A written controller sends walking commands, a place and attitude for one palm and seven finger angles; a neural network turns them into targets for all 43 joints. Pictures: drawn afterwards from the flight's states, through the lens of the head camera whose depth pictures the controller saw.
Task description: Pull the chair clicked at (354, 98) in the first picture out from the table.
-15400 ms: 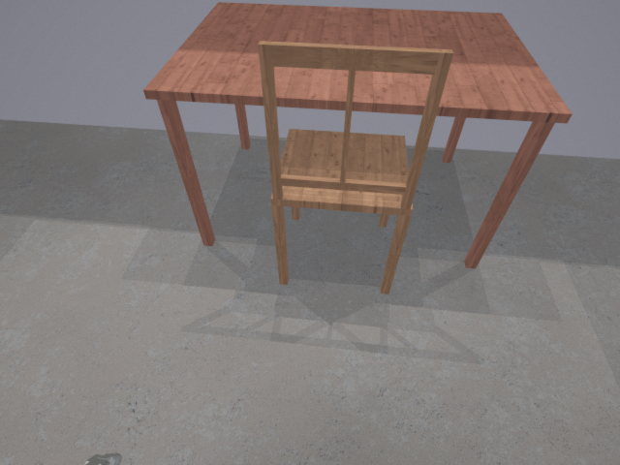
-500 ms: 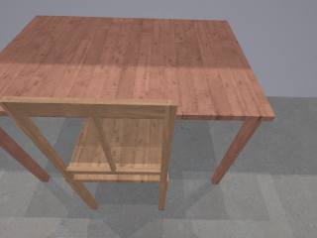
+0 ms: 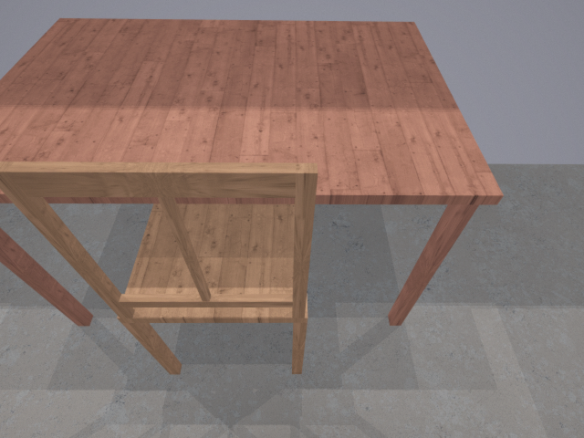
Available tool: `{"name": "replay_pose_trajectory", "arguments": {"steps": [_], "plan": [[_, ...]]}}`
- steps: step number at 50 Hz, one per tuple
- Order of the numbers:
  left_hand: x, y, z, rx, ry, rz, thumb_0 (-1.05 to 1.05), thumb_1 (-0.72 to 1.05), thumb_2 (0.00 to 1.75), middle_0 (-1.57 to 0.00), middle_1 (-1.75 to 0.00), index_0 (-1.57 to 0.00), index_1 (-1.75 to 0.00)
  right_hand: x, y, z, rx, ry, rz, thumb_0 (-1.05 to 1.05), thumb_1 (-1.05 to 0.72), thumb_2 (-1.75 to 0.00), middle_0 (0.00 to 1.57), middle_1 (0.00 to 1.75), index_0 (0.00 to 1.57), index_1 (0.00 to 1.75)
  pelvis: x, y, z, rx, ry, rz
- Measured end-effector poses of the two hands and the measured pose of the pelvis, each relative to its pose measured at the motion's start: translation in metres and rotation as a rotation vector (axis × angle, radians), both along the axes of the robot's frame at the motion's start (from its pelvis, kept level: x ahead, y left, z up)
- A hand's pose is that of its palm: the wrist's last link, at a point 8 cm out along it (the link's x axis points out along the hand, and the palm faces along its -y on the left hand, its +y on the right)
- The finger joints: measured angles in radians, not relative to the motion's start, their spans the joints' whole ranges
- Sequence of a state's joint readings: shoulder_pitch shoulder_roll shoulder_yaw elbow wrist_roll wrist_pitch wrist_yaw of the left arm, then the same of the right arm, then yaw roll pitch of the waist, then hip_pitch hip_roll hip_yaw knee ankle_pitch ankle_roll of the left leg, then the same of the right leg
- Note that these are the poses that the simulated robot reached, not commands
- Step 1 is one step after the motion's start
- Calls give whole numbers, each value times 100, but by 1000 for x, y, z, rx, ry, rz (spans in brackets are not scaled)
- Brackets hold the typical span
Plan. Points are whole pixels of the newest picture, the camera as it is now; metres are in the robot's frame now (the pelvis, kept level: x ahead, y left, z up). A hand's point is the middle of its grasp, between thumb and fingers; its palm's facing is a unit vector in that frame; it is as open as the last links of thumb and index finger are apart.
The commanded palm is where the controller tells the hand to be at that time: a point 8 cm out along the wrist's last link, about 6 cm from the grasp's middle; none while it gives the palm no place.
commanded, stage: come to a stop and stand still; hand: left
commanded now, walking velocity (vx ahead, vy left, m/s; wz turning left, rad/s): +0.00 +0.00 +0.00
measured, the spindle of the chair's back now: (189, 256) +0.40 +0.20 -0.05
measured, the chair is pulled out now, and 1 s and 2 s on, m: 0.00 0.00 0.00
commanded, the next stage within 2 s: look again from close up in 0.84 s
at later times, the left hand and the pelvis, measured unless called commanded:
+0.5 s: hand out of the picture +0.04 +0.17 -0.15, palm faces +0.02 -0.97 -0.25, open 7.4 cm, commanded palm none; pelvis +0.00 -0.02 +0.01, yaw +1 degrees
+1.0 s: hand out of the picture +0.03 +0.17 -0.16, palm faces +0.03 -0.97 -0.22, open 7.3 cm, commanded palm none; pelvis +0.01 -0.01 +0.01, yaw +1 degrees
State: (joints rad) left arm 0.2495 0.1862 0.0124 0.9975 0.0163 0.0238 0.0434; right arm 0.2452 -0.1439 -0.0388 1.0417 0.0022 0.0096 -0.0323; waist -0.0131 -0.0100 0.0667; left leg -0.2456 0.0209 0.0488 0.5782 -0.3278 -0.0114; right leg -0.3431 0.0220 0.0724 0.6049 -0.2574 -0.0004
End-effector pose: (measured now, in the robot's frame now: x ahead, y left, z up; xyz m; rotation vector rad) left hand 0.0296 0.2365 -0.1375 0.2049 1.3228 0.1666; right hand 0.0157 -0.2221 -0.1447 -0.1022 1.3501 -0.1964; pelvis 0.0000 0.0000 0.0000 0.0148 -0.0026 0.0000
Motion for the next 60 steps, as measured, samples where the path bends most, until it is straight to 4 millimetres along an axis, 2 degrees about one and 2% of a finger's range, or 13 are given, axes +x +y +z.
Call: {"name": "replay_pose_trajectory", "arguments": {"steps": [7,11,17,26,32,37,50,60], "plan": [[8,-5,17,41,-94,-9,0,91,90,-20,-30,-20,-30,26,-19,-6,18,-149,49,0,-91,-90,19,30,20,30,-4,-9,-2,11,-22,14],[14,-9,25,48,-128,-13,0,91,90,-20,-30,-20,-30,28,-22,-4,31,-173,69,0,-91,-90,19,30,20,30,-6,-13,0,19,-24,19],[16,-15,29,40,-135,-13,0,91,90,-20,-30,-20,-30,9,-24,-5,42,-111,82,0,-91,-90,19,30,20,30,-6,-18,4,23,-18,18],[5,-24,21,8,-64,-2,0,91,90,-20,-30,-20,-30,-28,-25,-2,38,28,63,0,-91,-90,19,30,20,30,-2,-21,8,17,-13,18],[-2,-23,17,-3,-18,10,0,92,90,-20,-30,-20,-30,-37,-20,1,36,77,55,0,-91,-90,19,30,20,30,3,-20,9,12,-10,18],[-6,-23,14,-11,6,19,0,92,90,-20,-30,-20,-30,-32,-15,2,36,77,53,0,-91,-90,19,30,20,30,7,-18,10,9,-11,17],[-6,-19,11,-22,14,27,0,92,90,-20,-30,-20,-30,1,-2,4,39,10,63,0,-91,-90,19,30,20,30,14,-11,10,4,-16,14],[-9,-16,9,-32,18,30,0,92,90,-20,-30,-20,-30,3,-1,7,20,10,62,0,-91,-90,19,30,20,30,15,-6,11,2,-19,13]]}}
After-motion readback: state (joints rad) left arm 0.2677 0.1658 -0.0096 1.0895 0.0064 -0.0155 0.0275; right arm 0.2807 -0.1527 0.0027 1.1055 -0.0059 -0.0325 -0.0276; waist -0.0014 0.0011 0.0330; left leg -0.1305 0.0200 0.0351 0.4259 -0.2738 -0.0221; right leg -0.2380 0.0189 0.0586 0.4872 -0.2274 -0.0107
